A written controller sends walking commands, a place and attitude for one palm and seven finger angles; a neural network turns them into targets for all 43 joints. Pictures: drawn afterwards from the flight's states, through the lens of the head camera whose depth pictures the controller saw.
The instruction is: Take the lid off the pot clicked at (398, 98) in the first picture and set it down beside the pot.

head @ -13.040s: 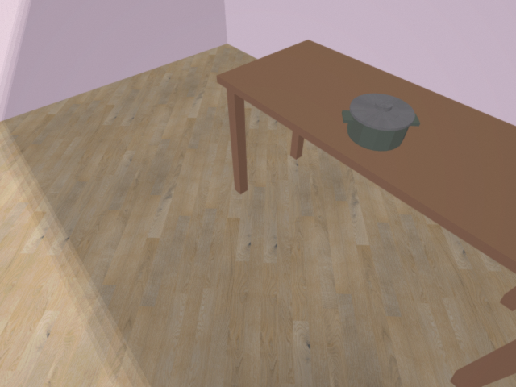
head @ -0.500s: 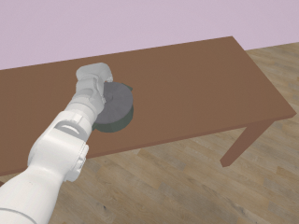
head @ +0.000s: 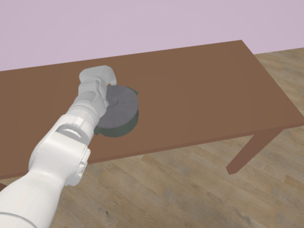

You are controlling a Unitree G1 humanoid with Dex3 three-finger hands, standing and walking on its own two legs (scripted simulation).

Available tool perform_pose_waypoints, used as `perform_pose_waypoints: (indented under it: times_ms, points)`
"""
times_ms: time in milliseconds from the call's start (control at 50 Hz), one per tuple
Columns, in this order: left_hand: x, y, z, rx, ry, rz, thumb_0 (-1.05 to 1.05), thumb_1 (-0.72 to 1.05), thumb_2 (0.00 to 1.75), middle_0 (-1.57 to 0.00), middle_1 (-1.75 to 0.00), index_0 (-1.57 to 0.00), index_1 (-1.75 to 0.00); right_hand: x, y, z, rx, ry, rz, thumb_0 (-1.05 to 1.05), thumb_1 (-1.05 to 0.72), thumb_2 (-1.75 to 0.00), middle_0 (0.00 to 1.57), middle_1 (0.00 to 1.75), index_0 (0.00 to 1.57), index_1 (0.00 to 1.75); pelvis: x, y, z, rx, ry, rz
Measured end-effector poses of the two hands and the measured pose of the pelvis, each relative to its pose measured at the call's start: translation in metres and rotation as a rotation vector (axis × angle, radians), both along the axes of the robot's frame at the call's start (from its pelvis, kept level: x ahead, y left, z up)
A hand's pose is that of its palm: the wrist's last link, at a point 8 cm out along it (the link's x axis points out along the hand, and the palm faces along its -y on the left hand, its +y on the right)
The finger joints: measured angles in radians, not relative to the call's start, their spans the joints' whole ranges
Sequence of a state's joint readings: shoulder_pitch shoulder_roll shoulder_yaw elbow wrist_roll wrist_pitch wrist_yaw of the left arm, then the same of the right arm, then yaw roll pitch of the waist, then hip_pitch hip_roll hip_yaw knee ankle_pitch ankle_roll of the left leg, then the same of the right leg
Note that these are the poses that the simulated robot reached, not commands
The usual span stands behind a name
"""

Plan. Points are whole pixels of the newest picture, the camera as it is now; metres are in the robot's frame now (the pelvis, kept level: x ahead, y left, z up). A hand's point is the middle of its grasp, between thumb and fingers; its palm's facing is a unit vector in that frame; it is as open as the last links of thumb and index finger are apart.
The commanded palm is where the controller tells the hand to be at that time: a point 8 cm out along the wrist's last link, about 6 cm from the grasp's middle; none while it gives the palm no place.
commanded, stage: lower the open fingers around the knob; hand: left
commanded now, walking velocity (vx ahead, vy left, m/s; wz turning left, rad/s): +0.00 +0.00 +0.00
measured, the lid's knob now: (110, 101) +0.51 +0.10 +0.00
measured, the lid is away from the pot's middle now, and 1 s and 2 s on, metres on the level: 0.00 0.00 0.00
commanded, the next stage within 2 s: close the fingers and squeeze the knob in 1.44 s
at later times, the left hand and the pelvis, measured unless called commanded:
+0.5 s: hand (106, 99) +0.48 +0.10 +0.04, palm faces -0.37 -0.08 -0.93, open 10.3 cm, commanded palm +0.49 +0.11 +0.10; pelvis +0.00 +0.00 +0.00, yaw +0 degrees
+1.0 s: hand (104, 102) +0.49 +0.11 +0.03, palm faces -0.38 -0.07 -0.92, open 10.3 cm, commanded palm +0.50 +0.11 +0.08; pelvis -0.01 +0.00 -0.01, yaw -1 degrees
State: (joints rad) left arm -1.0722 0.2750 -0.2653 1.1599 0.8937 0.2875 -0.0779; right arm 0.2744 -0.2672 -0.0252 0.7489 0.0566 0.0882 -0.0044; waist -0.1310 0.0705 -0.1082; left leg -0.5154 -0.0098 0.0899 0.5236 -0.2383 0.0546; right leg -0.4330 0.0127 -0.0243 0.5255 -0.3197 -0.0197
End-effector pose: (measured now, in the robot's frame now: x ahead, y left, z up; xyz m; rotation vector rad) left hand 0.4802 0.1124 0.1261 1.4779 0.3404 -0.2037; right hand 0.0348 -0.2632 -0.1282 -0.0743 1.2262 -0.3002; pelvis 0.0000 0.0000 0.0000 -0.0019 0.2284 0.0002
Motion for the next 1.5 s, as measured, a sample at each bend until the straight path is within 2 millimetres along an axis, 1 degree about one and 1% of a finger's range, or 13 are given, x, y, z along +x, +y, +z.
perform_pose_waypoints:
  times_ms: [60, 120, 220, 340, 480, 560, 680, 720, 820, 1000, 1260, 1500]
  points:
    - [0.0, 0.002, -0.002, 0.013, 0.012, 0.013, 0.0, -0.25, 1.3, -0.82, -0.08, -0.81, -0.09, 0.008, -0.001, 0.001, -0.001, -0.01, 0.009, 0.01, -0.9, -0.9, 0.2, 0.3, 0.2, 0.3, 0.0, -0.001, 0.0, 0.0, -0.001, 0.001]
    - [0.0, 0.005, -0.004, -0.01, 0.027, 0.021, 0.0, -0.25, 1.3, -0.82, -0.08, -0.81, -0.09, 0.012, -0.003, 0.002, -0.008, -0.016, 0.014, 0.01, -0.9, -0.9, 0.2, 0.3, 0.2, 0.3, 0.0, -0.002, 0.0, 0.0, -0.002, 0.003]
    - [0.001, 0.006, -0.005, 0.016, 0.026, -0.003, 0.0, -0.25, 1.3, -0.82, -0.08, -0.81, -0.09, 0.012, -0.005, 0.002, -0.015, -0.007, 0.015, 0.01, -0.9, -0.9, 0.2, 0.3, 0.2, 0.3, 0.001, -0.002, -0.001, 0.0, 0.002, 0.007]
    - [-0.001, 0.001, -0.015, 0.011, 0.035, -0.022, 0.0, -0.25, 1.3, -0.82, -0.08, -0.81, -0.09, 0.002, -0.006, 0.0, -0.011, 0.033, 0.009, 0.01, -0.9, -0.9, 0.2, 0.3, 0.2, 0.3, 0.001, -0.003, -0.001, -0.001, 0.008, 0.008]
    - [0.002, -0.006, -0.024, 0.011, 0.026, -0.016, 0.0, -0.25, 1.3, -0.82, -0.08, -0.81, -0.09, -0.015, -0.005, -0.003, -0.007, 0.067, -0.018, 0.01, -0.9, -0.9, 0.2, 0.3, 0.2, 0.3, -0.001, -0.003, -0.002, -0.001, 0.02, -0.001]
    - [0.004, -0.003, -0.03, 0.007, 0.041, 0.011, 0.0, -0.25, 1.3, -0.82, -0.08, -0.81, -0.09, -0.027, -0.004, -0.003, -0.006, 0.085, -0.038, 0.01, -0.9, -0.9, 0.2, 0.3, 0.2, 0.3, -0.002, -0.004, -0.003, -0.002, 0.027, -0.008]
    - [0.005, 0.0, -0.038, 0.013, 0.069, 0.007, 0.0, -0.25, 1.3, -0.81, -0.08, -0.81, -0.09, -0.044, -0.005, -0.002, -0.011, 0.117, -0.06, 0.01, -0.9, -0.9, 0.2, 0.3, 0.2, 0.3, -0.002, -0.004, -0.003, -0.004, 0.035, -0.011]
    - [0.005, 0.001, -0.041, 0.0, 0.075, 0.005, 0.0, -0.25, 1.3, -0.82, -0.08, -0.81, -0.09, -0.048, -0.006, -0.001, -0.018, 0.126, -0.064, 0.01, -0.9, -0.9, 0.2, 0.3, 0.2, 0.3, -0.003, -0.004, -0.004, -0.006, 0.037, -0.011]
    - [0.006, 0.005, -0.042, 0.01, 0.054, -0.013, 0.0, -0.25, 1.3, -0.83, -0.09, -0.81, -0.09, -0.056, -0.008, 0.0, -0.029, 0.142, -0.071, 0.01, -0.9, -0.9, 0.2, 0.3, 0.2, 0.3, -0.004, -0.003, -0.005, -0.008, 0.046, -0.013]
    - [0.007, 0.004, -0.043, 0.02, 0.041, -0.004, 0.0, -0.25, 1.3, -0.84, -0.1, -0.81, -0.09, -0.058, -0.007, 0.0, -0.035, 0.144, -0.073, 0.01, -0.9, -0.9, 0.2, 0.3, 0.2, 0.3, -0.008, 0.0, -0.008, -0.012, 0.06, -0.008]
    - [0.004, 0.002, -0.044, 0.027, 0.047, -0.004, 0.0, -0.25, 1.3, -0.82, -0.08, -0.81, -0.09, -0.058, 0.002, -0.004, -0.015, 0.134, -0.069, 0.01, -0.9, -0.9, 0.2, 0.3, 0.2, 0.3, -0.011, 0.002, -0.009, -0.013, 0.062, -0.006]
    - [0.006, 0.004, -0.043, 0.014, 0.041, 0.003, 0.0, -0.25, 1.3, -0.83, -0.09, -0.81, -0.09, -0.064, 0.0, -0.003, -0.024, 0.146, -0.073, 0.01, -0.9, -0.9, 0.2, 0.3, 0.2, 0.3, -0.011, 0.003, -0.009, -0.015, 0.067, -0.01]
